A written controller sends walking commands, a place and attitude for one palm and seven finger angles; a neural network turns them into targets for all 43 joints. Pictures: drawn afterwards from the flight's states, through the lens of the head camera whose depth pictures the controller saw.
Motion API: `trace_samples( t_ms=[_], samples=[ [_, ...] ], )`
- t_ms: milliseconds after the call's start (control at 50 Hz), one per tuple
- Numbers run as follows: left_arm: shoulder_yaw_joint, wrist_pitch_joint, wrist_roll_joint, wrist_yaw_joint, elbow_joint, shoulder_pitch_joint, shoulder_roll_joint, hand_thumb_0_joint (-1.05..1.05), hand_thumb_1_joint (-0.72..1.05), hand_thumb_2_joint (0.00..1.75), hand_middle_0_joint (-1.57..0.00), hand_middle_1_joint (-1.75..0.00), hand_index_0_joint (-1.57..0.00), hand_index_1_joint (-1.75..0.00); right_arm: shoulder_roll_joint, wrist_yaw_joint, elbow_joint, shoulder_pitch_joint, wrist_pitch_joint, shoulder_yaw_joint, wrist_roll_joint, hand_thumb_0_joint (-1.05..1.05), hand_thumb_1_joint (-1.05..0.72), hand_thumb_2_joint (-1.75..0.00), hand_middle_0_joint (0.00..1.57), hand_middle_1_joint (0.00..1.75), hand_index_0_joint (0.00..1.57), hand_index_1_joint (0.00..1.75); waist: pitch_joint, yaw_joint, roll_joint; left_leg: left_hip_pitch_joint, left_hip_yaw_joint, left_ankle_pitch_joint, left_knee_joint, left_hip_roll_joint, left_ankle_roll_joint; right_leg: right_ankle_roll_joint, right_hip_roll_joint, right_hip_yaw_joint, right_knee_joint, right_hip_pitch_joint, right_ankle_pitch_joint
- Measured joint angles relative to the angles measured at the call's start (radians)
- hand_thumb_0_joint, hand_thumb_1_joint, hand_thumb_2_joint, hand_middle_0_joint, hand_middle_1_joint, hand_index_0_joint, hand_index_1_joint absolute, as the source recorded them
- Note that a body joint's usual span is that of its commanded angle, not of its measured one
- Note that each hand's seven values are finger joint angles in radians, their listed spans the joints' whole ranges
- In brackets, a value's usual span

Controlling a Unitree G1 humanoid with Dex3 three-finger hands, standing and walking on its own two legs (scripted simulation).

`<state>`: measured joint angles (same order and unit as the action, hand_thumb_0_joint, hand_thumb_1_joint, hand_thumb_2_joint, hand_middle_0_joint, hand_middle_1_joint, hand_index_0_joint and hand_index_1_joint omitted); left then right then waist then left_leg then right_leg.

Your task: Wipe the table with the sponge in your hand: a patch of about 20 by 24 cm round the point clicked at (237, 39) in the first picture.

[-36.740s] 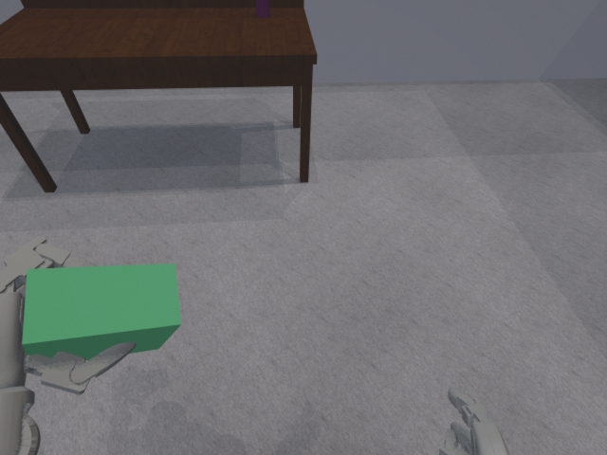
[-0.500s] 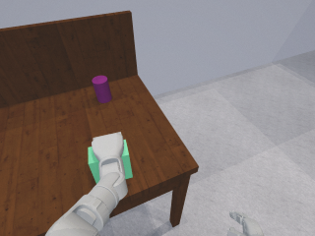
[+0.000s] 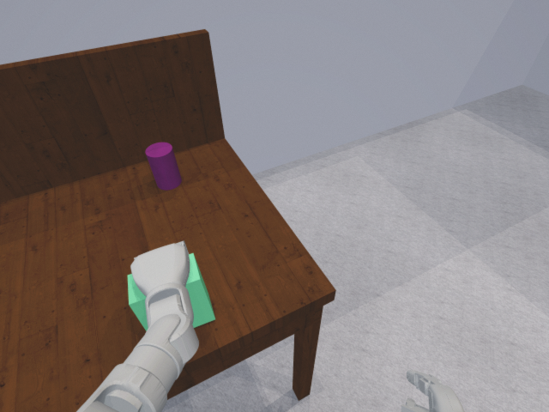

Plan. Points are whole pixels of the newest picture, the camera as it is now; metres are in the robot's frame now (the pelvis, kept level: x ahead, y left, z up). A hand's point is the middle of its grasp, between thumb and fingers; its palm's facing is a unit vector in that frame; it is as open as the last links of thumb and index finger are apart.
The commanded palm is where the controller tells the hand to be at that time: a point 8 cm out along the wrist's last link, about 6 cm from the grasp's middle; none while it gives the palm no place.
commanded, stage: slide back across to the middle lane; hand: left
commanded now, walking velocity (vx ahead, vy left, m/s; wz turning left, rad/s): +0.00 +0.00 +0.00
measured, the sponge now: (176, 304) +0.32 +0.20 -0.06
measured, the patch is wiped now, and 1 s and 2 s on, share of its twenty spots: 1.00 1.00 1.00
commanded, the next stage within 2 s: wipe forward along the middle lane in 0.28 s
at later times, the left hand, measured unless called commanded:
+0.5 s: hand (146, 299) +0.30 +0.24 -0.01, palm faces -0.09 -0.10 -0.99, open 9.9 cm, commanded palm +0.28 +0.24 +0.03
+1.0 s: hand (139, 279) +0.34 +0.26 -0.01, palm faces -0.13 -0.03 -0.99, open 9.9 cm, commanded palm +0.32 +0.27 +0.02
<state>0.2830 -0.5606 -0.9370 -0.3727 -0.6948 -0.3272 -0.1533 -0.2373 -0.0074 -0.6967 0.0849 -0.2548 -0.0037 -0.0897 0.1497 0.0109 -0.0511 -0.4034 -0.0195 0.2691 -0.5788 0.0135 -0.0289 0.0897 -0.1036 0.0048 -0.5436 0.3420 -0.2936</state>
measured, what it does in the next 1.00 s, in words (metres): stands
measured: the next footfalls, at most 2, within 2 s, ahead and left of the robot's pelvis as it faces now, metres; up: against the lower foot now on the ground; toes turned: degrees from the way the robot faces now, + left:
none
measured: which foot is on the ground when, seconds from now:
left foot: down 0.00-1.00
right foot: down 0.00-1.00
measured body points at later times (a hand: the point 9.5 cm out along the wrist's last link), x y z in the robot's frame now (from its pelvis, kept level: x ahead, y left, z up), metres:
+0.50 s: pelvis +0.01 +0.00 +0.00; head +0.00 -0.02 +0.45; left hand +0.30 +0.24 +0.04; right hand +0.22 -0.23 -0.09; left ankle +0.01 +0.10 -0.73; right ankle -0.01 -0.06 -0.73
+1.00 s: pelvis -0.02 -0.01 -0.02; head +0.00 -0.03 +0.43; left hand +0.34 +0.26 +0.04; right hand +0.11 -0.26 -0.14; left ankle +0.01 +0.10 -0.73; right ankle -0.01 -0.06 -0.73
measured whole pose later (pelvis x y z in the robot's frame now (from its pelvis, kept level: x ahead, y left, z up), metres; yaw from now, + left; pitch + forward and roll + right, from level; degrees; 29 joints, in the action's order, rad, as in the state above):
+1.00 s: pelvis -0.02 -0.01 -0.02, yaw +1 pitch +10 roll -1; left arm 0.09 -0.31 -0.99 -0.32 -0.96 -0.52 -0.34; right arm -0.26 0.03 -0.73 0.17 -0.17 0.00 -0.08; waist 0.15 -0.02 -0.06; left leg -0.60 0.01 0.28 -0.71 0.00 -0.02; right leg 0.10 -0.12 0.04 -0.67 0.53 -0.31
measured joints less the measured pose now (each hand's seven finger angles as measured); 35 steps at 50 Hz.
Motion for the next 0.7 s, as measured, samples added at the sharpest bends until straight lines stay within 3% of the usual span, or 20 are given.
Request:
trace_samples(
  t_ms=[420, 580, 700],
  samples=[
    [-0.064, 0.073, -0.029, 0.062, 0.163, 0.155, -0.075, 0.00, -0.47, 1.05, -0.72, -1.36, -0.73, -1.37, -0.004, 0.010, 0.037, -0.042, 0.041, 0.010, -0.001, 0.01, -0.90, -0.90, 0.20, 0.30, 0.20, 0.30, -0.011, 0.029, 0.004, 0.044, 0.001, 0.010, 0.016, 0.002, 0.003, 0.004, 0.000, -0.002, 0.015, -0.044, -0.010],
    [-0.080, 0.103, -0.044, 0.094, 0.098, 0.094, -0.082, -0.01, -0.48, 1.05, -0.73, -1.35, -0.74, -1.36, -0.008, 0.022, 0.024, -0.031, 0.054, 0.009, 0.004, 0.01, -0.90, -0.90, 0.20, 0.30, 0.20, 0.30, -0.018, 0.025, 0.004, 0.007, 0.014, 0.008, -0.004, 0.004, 0.003, 0.004, 0.002, 0.012, -0.002, -0.012, -0.011],
    [-0.104, 0.152, -0.061, 0.075, 0.027, 0.039, -0.096, -0.01, -0.49, 1.05, -0.75, -1.34, -0.76, -1.35, -0.010, 0.029, 0.009, -0.003, 0.063, 0.001, 0.011, 0.01, -0.90, -0.90, 0.20, 0.30, 0.20, 0.30, -0.013, 0.017, -0.002, -0.042, 0.018, 0.009, -0.036, 0.003, 0.004, 0.005, 0.002, 0.020, -0.036, 0.037, -0.016]
  ],
)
